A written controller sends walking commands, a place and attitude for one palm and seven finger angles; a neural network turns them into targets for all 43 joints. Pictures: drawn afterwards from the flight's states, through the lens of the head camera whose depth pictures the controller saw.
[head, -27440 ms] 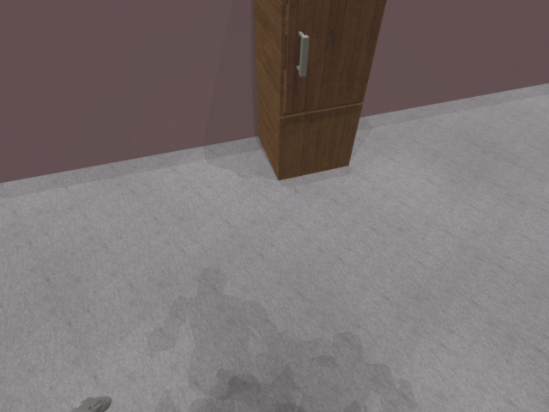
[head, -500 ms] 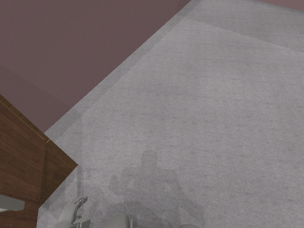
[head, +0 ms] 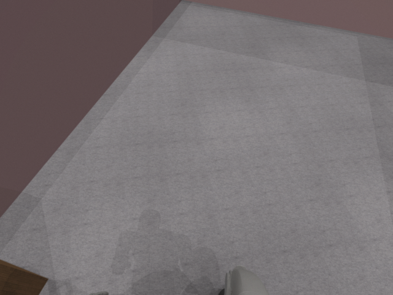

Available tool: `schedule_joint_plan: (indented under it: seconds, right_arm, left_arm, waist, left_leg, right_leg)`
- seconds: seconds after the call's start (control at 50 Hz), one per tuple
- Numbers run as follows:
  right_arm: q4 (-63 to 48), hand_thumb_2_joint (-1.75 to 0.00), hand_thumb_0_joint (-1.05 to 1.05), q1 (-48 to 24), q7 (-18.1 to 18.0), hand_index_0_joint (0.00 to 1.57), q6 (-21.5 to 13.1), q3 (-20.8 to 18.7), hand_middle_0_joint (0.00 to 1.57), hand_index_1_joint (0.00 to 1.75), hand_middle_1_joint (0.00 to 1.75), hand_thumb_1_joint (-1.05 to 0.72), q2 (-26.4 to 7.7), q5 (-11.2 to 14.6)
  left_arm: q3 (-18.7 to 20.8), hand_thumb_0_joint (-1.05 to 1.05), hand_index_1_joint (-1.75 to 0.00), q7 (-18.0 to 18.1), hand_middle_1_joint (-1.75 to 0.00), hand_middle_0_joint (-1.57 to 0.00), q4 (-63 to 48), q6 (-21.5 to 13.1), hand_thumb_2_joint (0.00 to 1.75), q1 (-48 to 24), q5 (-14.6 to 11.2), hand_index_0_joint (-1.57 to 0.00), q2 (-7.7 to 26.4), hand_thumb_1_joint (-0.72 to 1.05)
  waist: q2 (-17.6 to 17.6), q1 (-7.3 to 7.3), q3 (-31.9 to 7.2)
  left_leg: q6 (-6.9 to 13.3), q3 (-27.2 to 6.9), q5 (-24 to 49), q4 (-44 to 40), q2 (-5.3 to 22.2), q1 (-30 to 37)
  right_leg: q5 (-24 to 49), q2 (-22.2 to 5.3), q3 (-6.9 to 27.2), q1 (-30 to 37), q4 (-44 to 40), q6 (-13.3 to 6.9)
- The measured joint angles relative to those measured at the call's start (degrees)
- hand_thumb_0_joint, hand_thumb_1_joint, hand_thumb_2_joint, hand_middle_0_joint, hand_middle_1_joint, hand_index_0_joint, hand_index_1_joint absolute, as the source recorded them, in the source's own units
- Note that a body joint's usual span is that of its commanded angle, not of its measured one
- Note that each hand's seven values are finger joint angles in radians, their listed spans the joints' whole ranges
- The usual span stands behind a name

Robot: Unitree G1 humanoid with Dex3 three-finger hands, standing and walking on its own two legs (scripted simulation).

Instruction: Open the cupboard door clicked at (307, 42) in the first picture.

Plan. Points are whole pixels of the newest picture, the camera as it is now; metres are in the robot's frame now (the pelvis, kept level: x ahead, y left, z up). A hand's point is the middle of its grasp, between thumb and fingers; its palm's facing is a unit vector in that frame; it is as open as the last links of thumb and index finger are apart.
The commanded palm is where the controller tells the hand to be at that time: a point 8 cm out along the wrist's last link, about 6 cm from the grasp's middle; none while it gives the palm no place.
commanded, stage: walk to a spot facing it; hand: left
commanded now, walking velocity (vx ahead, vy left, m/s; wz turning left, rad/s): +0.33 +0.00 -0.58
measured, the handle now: out of the picture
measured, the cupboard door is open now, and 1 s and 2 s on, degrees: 46 46 46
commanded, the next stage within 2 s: turn to face it in 1.10 s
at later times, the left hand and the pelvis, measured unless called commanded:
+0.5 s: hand (159, 244) +0.25 +0.10 -0.16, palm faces -0.12 -0.97 -0.21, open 7.3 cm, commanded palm none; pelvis +0.21 -0.08 +0.00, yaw -12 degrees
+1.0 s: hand (196, 136) +0.61 +0.02 -0.16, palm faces -0.38 -0.90 -0.20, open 7.4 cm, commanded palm none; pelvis +0.45 -0.12 +0.00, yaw -24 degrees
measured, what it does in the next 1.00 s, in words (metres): walks ahead, turning right: right foot, then left foot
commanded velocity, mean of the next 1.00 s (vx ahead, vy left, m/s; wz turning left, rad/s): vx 0.36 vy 0.00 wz -0.34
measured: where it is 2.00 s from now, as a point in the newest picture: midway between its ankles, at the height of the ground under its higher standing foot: (249, 200)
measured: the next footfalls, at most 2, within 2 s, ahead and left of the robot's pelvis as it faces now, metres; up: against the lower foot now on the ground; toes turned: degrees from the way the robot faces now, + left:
right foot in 0.14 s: +0.19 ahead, -0.13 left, +0.00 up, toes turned -13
left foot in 0.70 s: +0.47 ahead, +0.01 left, +0.00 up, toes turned -9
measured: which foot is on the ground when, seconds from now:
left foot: down 0.00-0.14, up 0.16-0.68, down 0.70-1.00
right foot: up 0.00-0.12, down 0.14-0.70, up 0.72-1.00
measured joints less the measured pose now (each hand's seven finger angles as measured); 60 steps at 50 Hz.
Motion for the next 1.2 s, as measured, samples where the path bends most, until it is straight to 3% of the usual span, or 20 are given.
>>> schedule_joint_plan:
  seconds: [0.1,0.14,0.2,0.24,0.34,0.44,0.56,0.66,0.68,0.72,0.76,0.8,0.86,0.92,0.98,1.08,1.1,1.14,1.18,1.2]
  right_arm:
    - [2.6,-0.89,0.01,3.0,0.3,0.2,0.8,-0.4,0.2,0.3,0.3,-0.9,-0.5,0.0]
    - [3.7,-0.89,0.01,4.3,0.7,0.2,1.5,-0.5,0.2,0.3,0.3,-0.9,-0.5,0.5]
    - [4.9,-0.89,0.01,1.0,1.1,0.2,3.4,-1.0,0.2,0.3,0.3,-0.91,-0.8,1.6]
    - [4.2,-0.89,0.01,-2.7,1.0,0.2,3.7,-1.7,0.2,0.3,0.3,-0.91,-1.3,1.4]
    - [-0.4,-0.9,0.01,-11.3,1.2,0.2,3.0,-2.5,0.2,0.3,0.3,-0.91,-1.7,0.5]
    - [-3.3,-0.9,0.01,-16.8,1.8,0.19,2.4,-2.7,0.2,0.3,0.3,-0.91,-1.7,0.4]
    - [-3.7,-0.9,0.01,-21.4,2.4,0.19,2.2,-2.4,0.2,0.3,0.3,-0.91,-1.6,0.7]
    - [-3.5,-0.9,0.01,-23.7,2.4,0.2,1.4,-1.7,0.2,0.3,0.3,-0.91,-0.7,0.8]
    - [-3.6,-0.9,0.01,-23.6,2.3,0.2,0.8,-1.4,0.2,0.3,0.3,-0.91,-0.6,0.7]
    - [-3.8,-0.9,0.01,-23.0,1.9,0.2,-0.6,-1.2,0.2,0.3,0.3,-0.91,-0.3,0.1]
    - [-3.7,-0.89,0.01,-20.9,1.5,0.2,-1.1,-0.7,0.2,0.3,0.3,-0.91,0.2,0.1]
    - [-2.8,-0.89,0.0,-17.9,1.0,0.2,-1.1,-0.8,0.2,0.3,0.3,-0.91,0.3,0.1]
    - [-0.1,-0.89,0.0,-13.0,-0.1,0.2,-1.2,-1.8,0.2,0.3,0.3,-0.93,-0.3,0.5]
    - [2.5,-0.89,-0.01,-8.8,0.1,0.2,-0.7,-2.2,0.2,0.3,0.3,-0.94,-2.3,0.3]
    - [4.4,-0.89,0.0,-5.0,0.5,0.2,0.0,-2.1,0.2,0.3,0.3,-0.94,-3.5,0.2]
    - [6.8,-0.9,0.0,0.5,1.0,0.2,1.2,-1.7,0.2,0.3,0.3,-0.92,-3.9,0.1]
    - [7.4,-0.9,0.01,1.5,1.3,0.2,1.5,-1.6,0.2,0.3,0.3,-0.92,-3.6,0.4]
    - [8.5,-0.9,0.01,0.4,1.5,0.2,2.5,-1.5,0.2,0.3,0.3,-0.92,-3.4,1.1]
    - [8.6,-0.9,0.01,-1.7,1.4,0.19,3.0,-1.7,0.2,0.3,0.3,-0.91,-3.1,1.4]
    - [8.2,-0.9,0.01,-2.9,1.3,0.19,3.1,-1.8,0.2,0.3,0.3,-0.91,-2.9,1.3]
  left_arm:
    - [-0.6,0.01,-0.3,-0.2,-0.3,-0.19,-0.6,-0.6,0.9,-4.2,-0.2,-0.2,-0.4,0.91]
    - [-0.8,0.01,-0.3,-0.2,-0.3,-0.19,-1.4,-2.1,0.89,-4.9,-0.2,-0.2,-0.2,0.91]
    - [-0.7,0.01,-0.3,1.1,-0.3,-0.19,-1.9,-4.4,0.89,-4.9,-1.0,-0.2,-0.2,0.91]
    - [-1.0,0.01,-0.3,2.1,-0.3,-0.19,-1.3,-4.3,0.89,-3.8,-1.2,-0.2,-0.5,0.91]
    - [-0.8,0.0,-0.3,3.4,-0.3,-0.2,1.6,-4.5,0.89,1.2,-0.8,-0.2,-1.5,0.93]
    - [-1.0,0.0,-0.3,2.9,-0.3,-0.2,4.1,-5.4,0.89,6.0,-0.8,-0.2,-2.0,0.93]
    - [-1.9,0.01,-0.3,3.2,-0.3,-0.2,6.0,-6.3,0.89,10.9,-0.9,-0.2,-3.2,0.92]
    - [-2.2,0.01,-0.3,3.6,-0.3,-0.2,8.0,-6.0,0.89,14.5,-1.0,-0.2,-3.7,0.91]
    - [-2.2,0.01,-0.3,3.6,-0.3,-0.2,8.5,-5.9,0.89,15.4,-1.1,-0.2,-3.9,0.91]
    - [-2.0,0.01,-0.3,3.5,-0.3,-0.2,9.6,-5.2,0.89,15.8,-1.4,-0.2,-4.1,0.91]
    - [-1.8,0.01,-0.3,3.4,-0.3,-0.2,10.1,-4.5,0.89,14.5,-1.1,-0.2,-3.5,0.91]
    - [-1.4,0.01,-0.3,2.9,-0.3,-0.2,9.5,-3.8,0.89,12.2,-0.6,-0.2,-3.0,0.91]
    - [-0.8,0.01,-0.3,2.4,-0.3,-0.2,7.0,-3.1,0.89,8.4,-0.2,-0.2,-2.4,0.91]
    - [-0.5,0.01,-0.3,1.9,-0.3,-0.19,4.5,-2.9,0.89,4.6,0.0,-0.2,-1.9,0.92]
    - [-0.5,0.01,-0.3,1.5,-0.3,-0.19,2.9,-2.7,0.89,0.8,0.0,-0.2,-0.9,0.92]
    - [-0.7,0.01,-0.3,1.2,-0.3,-0.19,1.2,-3.3,0.89,-3.8,-0.1,-0.2,1.1,0.92]
    - [-0.8,0.01,-0.3,1.3,-0.3,-0.19,0.9,-4.2,0.89,-4.3,0.0,-0.2,1.7,0.92]
    - [-0.8,0.01,-0.3,2.0,-0.3,-0.19,0.8,-5.7,0.89,-5.1,-0.5,-0.2,1.5,0.92]
    - [-1.3,0.0,-0.3,2.8,-0.3,-0.19,1.1,-6.0,0.89,-4.4,-1.0,-0.2,0.8,0.92]
    - [-1.6,0.0,-0.3,3.1,-0.3,-0.19,1.5,-5.8,0.89,-3.7,-1.1,-0.2,0.4,0.92]
  waist:
    - [1.1,-1.84,1.9]
    - [1.0,-1.59,2.1]
    - [0.8,-0.82,3.5]
    - [1.1,-1.07,3.7]
    - [1.3,-0.66,1.2]
    - [1.9,1.08,-1.1]
    - [1.7,3.8,-1.2]
    - [-0.2,5.2,-0.3]
    - [-0.3,5.16,-0.5]
    - [-0.5,4.57,-0.3]
    - [-1.7,4.28,-0.2]
    - [-1.8,3.76,-0.3]
    - [-1.3,3.3,-0.7]
    - [-0.3,2.49,-1.0]
    - [0.4,0.95,-0.6]
    - [1.1,-1.15,-0.1]
    - [0.8,-1.23,-0.2]
    - [1.1,-1.21,1.0]
    - [1.2,-1.4,1.5]
    - [1.3,-1.5,1.4]
  left_leg:
    - [-2.9,3.5,-5.3,3.0,2.2,4.0]
    - [-3.2,3.6,-8.6,11.9,4.4,2.6]
    - [-1.0,-6.1,-9.5,41.4,3.5,-9.3]
    - [-0.2,-10.1,-4.6,50.9,2.4,-17.2]
    - [-0.3,-12.7,3.0,44.2,2.2,-29.0]
    - [-0.9,-14.0,8.3,34.9,1.5,-33.0]
    - [-0.5,-13.1,9.6,25.8,-0.3,-31.9]
    - [1.6,-10.1,8.4,14.7,-3.9,-25.4]
    - [2.4,-9.4,10.0,11.6,-4.4,-22.8]
    - [4.5,-8.6,11.3,12.9,-4.1,-21.3]
    - [4.4,-6.7,6.2,14.4,-4.2,-19.3]
    - [3.7,-5.8,4.2,12.3,-4.2,-16.2]
    - [3.1,-4.4,4.7,6.8,-4.1,-11.2]
    - [2.7,-3.0,4.4,2.5,-3.5,-6.7]
    - [1.4,-1.8,2.7,0.8,-2.6,-3.1]
    - [-1.7,-0.2,-3.8,4.8,0.3,0.7]
    - [-1.5,-0.3,-5.9,10.1,1.2,-0.8]
    - [-0.4,-5.2,-9.5,28.6,1.5,-7.6]
    - [0.2,-8.9,-7.8,42.4,0.5,-14.8]
    - [0.4,-9.7,-6.2,45.1,0.4,-17.7]
  right_leg:
    - [-2.0,1.7,-3.2,4.3,-12.7,-2.7]
    - [-0.5,3.1,-4.3,8.7,-17.2,-4.9]
    - [-1.5,4.2,-3.7,9.5,-12.9,-6.3]
    - [-2.7,5.3,-3.4,12.5,-15.4,-6.3]
    - [-0.2,7.9,-1.1,19.7,-26.1,-6.6]
    - [-0.3,9.3,1.3,26.0,-32.7,-6.7]
    - [-3.9,9.5,3.6,32.7,-35.4,-5.9]
    - [-10.1,8.2,5.7,36.7,-32.4,-4.6]
    - [-12.1,8.1,6.2,36.1,-28.7,-4.4]
    - [-14.6,8.1,6.1,29.6,-11.2,-3.7]
    - [-13.9,6.7,5.8,21.3,7.2,-3.4]
    - [-10.3,4.6,4.6,14.1,16.3,-2.8]
    - [-5.6,1.3,3.9,6.2,15.3,-1.8]
    - [-1.6,-1.4,2.7,2.9,4.6,-1.2]
    - [1.2,-2.2,1.3,2.9,-6.4,-1.1]
    - [1.3,0.0,-1.6,9.0,-17.6,-2.8]
    - [0.6,0.3,-1.7,10.8,-19.2,-3.6]
    - [-1.9,1.2,-2.0,11.2,-15.8,-3.4]
    - [-2.7,1.9,-2.2,14.0,-16.9,-2.9]
    - [-2.5,2.3,-2.3,15.7,-18.7,-2.5]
